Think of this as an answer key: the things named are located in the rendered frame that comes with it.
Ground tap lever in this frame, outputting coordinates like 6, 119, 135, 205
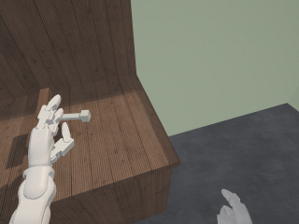
61, 109, 91, 122

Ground robot right hand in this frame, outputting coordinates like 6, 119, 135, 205
217, 189, 253, 224

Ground counter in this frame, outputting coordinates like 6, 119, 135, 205
0, 0, 181, 224

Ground robot left forearm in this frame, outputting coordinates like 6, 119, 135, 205
8, 165, 57, 224

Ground robot left hand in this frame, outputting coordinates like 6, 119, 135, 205
28, 94, 75, 168

